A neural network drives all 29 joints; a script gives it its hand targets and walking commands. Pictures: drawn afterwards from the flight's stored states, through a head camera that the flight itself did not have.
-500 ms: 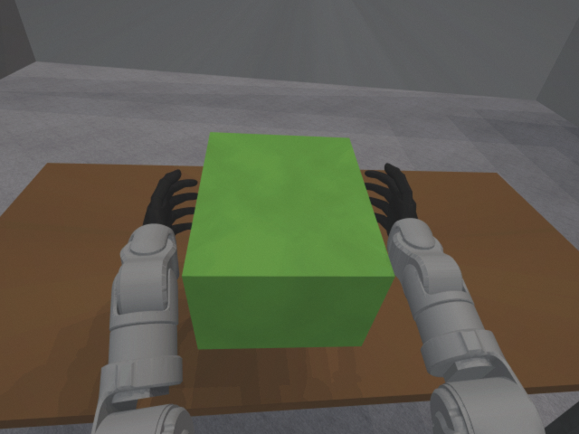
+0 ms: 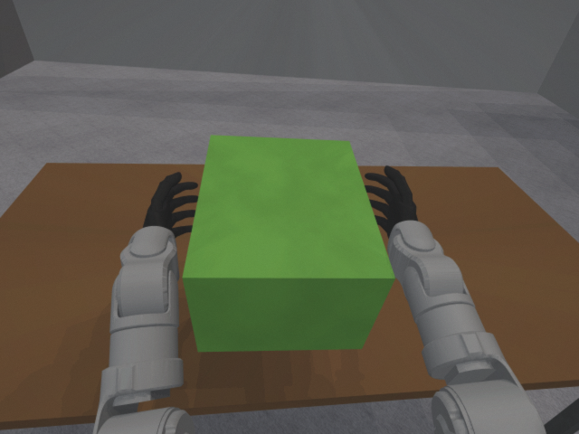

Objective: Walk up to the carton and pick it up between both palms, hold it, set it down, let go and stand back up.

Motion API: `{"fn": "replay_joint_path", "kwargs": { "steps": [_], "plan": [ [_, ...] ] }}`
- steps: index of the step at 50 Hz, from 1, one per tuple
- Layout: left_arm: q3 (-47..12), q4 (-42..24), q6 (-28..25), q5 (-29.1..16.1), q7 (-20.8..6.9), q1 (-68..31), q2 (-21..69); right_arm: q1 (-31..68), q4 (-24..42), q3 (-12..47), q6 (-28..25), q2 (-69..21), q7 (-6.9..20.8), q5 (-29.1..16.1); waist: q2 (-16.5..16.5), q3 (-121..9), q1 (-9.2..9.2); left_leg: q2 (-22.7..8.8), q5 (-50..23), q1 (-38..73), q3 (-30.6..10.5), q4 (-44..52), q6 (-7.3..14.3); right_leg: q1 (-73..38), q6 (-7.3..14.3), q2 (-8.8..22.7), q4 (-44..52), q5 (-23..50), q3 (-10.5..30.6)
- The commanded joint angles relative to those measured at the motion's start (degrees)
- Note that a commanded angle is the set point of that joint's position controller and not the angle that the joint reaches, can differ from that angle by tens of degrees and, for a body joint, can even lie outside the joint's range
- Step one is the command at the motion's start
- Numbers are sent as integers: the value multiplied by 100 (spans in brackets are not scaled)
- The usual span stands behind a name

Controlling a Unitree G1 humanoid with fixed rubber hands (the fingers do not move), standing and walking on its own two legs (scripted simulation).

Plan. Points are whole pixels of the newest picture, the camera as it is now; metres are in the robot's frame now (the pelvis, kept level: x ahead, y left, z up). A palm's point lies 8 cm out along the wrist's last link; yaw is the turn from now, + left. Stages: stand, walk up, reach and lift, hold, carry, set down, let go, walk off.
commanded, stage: hold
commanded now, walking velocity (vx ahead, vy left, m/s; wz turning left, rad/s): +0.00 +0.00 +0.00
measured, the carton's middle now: (281, 235) +0.40 +0.01 +0.12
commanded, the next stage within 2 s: none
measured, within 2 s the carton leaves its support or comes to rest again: neither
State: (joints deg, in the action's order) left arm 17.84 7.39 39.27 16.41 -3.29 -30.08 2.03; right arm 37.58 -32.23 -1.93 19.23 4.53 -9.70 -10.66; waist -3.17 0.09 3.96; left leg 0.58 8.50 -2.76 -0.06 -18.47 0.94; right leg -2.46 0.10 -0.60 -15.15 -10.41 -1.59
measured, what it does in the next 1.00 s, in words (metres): stands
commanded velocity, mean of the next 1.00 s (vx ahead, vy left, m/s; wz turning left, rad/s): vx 0.00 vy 0.00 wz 0.00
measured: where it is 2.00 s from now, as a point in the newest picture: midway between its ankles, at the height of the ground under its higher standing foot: outside the picture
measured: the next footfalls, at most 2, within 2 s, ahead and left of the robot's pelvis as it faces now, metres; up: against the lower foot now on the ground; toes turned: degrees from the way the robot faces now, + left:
none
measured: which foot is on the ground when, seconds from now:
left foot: down 0.00-1.00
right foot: down 0.00-1.00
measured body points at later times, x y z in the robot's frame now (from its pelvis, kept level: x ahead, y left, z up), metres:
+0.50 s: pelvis +0.00 +0.00 +0.00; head -0.05 +0.03 +0.45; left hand +0.36 +0.17 +0.17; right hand +0.37 -0.16 +0.19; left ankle +0.03 +0.11 -0.75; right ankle -0.01 -0.11 -0.75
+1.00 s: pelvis +0.00 +0.00 +0.00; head -0.05 +0.03 +0.44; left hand +0.37 +0.17 +0.16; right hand +0.38 -0.15 +0.18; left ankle +0.03 +0.11 -0.75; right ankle -0.01 -0.11 -0.75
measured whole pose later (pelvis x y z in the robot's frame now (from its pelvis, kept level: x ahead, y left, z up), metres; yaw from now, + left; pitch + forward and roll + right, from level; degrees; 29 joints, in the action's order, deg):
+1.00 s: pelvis +0.00 +0.00 +0.00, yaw +0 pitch -8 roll -1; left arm 18.2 7.6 39.2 16.8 -3.6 -29.5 2.2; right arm 37.6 -33.1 -2.4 19.1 3.9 -9.6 -10.0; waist -4.3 -0.4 4.1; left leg 0.6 8.9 -1.8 -0.2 -18.5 0.9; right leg -3.5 0.1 -0.5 -15.1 -10.8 -1.7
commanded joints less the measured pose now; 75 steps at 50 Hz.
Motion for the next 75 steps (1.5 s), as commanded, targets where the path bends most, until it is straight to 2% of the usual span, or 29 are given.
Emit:
{"fn": "replay_joint_path", "kwargs": {
  "steps": [1,7,9,11,17,19,21,25,26,29,31,37,38,39,44,47,52,55,58,59,61,62,63,64,68,70,71,72,75],
  "plan": [
    [-2854,-717,-421,-948,-736,-3854,2786,3955,2109,2074,-396,-3402,610,-515,377,-2155,-28,55,-1556,1125,58,-91,-194,206,-252,-192,115,1301,-155],
    [-2723,-573,-334,-761,-693,-3699,2713,3629,1552,1897,-274,-3273,620,-503,460,-1629,-44,30,-1189,944,52,-16,-179,308,-258,-159,175,1034,-137],
    [-2394,-327,-306,-660,-768,-3690,2552,3295,1033,1657,-159,-3260,648,-262,228,-1225,37,11,-906,864,84,144,-96,320,-254,-86,213,868,-121],
    [-2371,-306,-263,-582,-852,-3574,2504,3556,1303,1776,-232,-3263,644,-359,364,-1399,-53,67,-934,791,151,125,-62,192,-276,-71,206,995,-69],
    [-3087,-1148,-468,-1058,-698,-4091,2861,3880,2106,2145,-414,-3404,574,-566,599,-2593,134,41,-2177,1396,9,-226,-327,99,-261,-219,-21,1843,-185],
    [-3115,-1028,-403,-1047,-673,-4074,2910,3654,1711,1900,-302,-3273,571,-500,751,-2152,191,8,-1960,1346,-62,-237,-370,472,-225,-215,81,1345,-197],
    [-2813,-738,-350,-838,-718,-3412,2652,3597,1947,2085,-309,-3336,553,-514,392,-1907,-3,36,-1670,1158,27,-125,-219,212,-265,-162,114,1510,-102],
    [-2325,-226,-180,-540,-915,-3160,2496,3205,1400,1807,-125,-3157,541,-392,168,-1034,-17,56,-1068,794,102,157,-62,139,-283,-90,227,1110,-122],
    [-2556,-552,-204,-657,-953,-3269,2527,3234,1719,1858,-151,-3154,542,-379,210,-1355,107,71,-1126,808,143,122,-57,118,-337,-98,174,1226,-132],
    [-2407,-450,-266,-605,-928,-3728,2567,3569,1504,1719,-237,-3189,614,-336,325,-1282,-1,58,-875,770,191,209,-78,272,-242,-123,213,786,-185],
    [-2599,-846,-392,-754,-825,-4266,2619,3824,1527,1784,-321,-3377,679,-325,511,-1831,-52,35,-967,919,143,146,-130,335,-207,-136,130,759,-197],
    [-2767,-460,-482,-940,-607,-4071,2718,4171,1848,1891,-479,-3346,702,-359,402,-2301,-141,6,-1229,1274,47,-40,-166,485,-252,-179,166,895,-205],
    [-2870,-509,-464,-960,-575,-4097,2793,4062,1596,1786,-436,-3260,713,-298,516,-2297,-22,-45,-1201,1256,17,-40,-195,601,-221,-179,146,827,-215],
    [-2532,-57,-388,-711,-654,-3601,2622,3773,1394,1728,-380,-3233,687,-272,289,-1793,-85,17,-1060,1106,71,45,-115,396,-283,-126,244,873,-162],
    [-2575,-532,-312,-762,-809,-3389,2712,3352,1501,1925,-251,-3219,560,-413,258,-1936,76,70,-1730,1081,114,-16,-167,-118,-330,-121,121,1813,-136],
    [-2441,-465,-312,-654,-873,-3573,2605,3312,1269,1728,-242,-3211,576,-300,313,-1446,77,80,-1221,871,119,106,-141,102,-288,-74,167,1283,-158],
    [-2955,-1063,-363,-803,-752,-3850,2788,3749,1948,2101,-420,-3286,618,-548,762,-2035,20,8,-1960,1357,29,-137,-301,230,-207,-185,117,1442,-195],
    [-2663,-389,-250,-653,-759,-3689,2661,3731,1568,1760,-322,-3152,667,-358,462,-1284,10,30,-972,897,91,68,-185,460,-203,-139,223,717,-184],
    [-2944,-844,-354,-959,-717,-3816,2837,3910,2014,1906,-444,-3273,668,-463,379,-2056,71,8,-1358,1055,85,-22,-150,198,-230,-180,108,1264,-163],
    [-2786,-768,-353,-878,-699,-3778,2742,4032,2177,2044,-434,-3385,636,-522,326,-2097,-66,35,-1510,1032,104,-90,-137,100,-293,-157,69,1503,-153],
    [-3050,-1246,-406,-965,-650,-3697,2865,3515,2067,2143,-400,-3379,589,-549,530,-2371,70,26,-2057,1450,28,-176,-282,82,-284,-170,44,1866,-188],
    [-2897,-752,-343,-853,-658,-3746,2719,3498,1525,1917,-292,-3134,619,-427,560,-1891,138,7,-1661,1376,-2,-136,-288,441,-268,-194,163,1203,-176],
    [-2931,-740,-355,-929,-668,-3716,2853,3717,1729,1925,-316,-3242,648,-414,498,-2038,77,12,-1569,1245,-8,-66,-269,356,-206,-191,146,1206,-165],
    [-2417,-33,-238,-578,-721,-3430,2553,3503,1056,1636,-180,-3015,698,-285,330,-1217,-80,8,-821,821,62,150,-133,463,-223,-158,281,602,-179],
    [-2187,-120,-227,-509,-897,-3490,2508,3618,1268,1648,-267,-3156,695,-236,7,-1332,-120,23,-652,686,220,278,17,167,-274,-120,279,700,-133],
    [-2719,-890,-388,-863,-831,-3749,2774,3741,1932,1939,-441,-3327,662,-427,298,-2241,-18,11,-1601,1050,167,-8,-116,-34,-269,-172,54,1640,-177],
    [-2898,-648,-395,-979,-761,-4066,2854,4080,1884,1850,-447,-3273,648,-422,526,-2141,99,19,-1486,1092,117,-78,-216,280,-241,-187,109,1337,-191],
    [-2946,-755,-456,-1007,-699,-4034,2901,4109,1948,1911,-479,-3318,648,-430,462,-2201,-21,3,-1514,1127,64,-56,-225,351,-244,-217,135,1150,-193],
    [-2971,-835,-502,-1019,-612,-4083,2879,3806,1746,2011,-447,-3413,644,-454,529,-2254,35,22,-1777,1358,5,-160,-271,345,-255,-163,116,1389,-206]
  ]
}}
